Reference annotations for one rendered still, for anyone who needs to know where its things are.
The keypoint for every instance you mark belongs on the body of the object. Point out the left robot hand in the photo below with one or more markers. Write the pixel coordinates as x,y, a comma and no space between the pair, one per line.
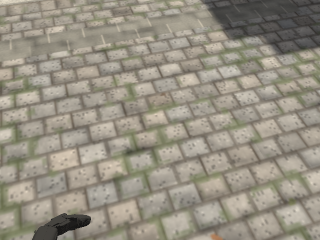
60,225

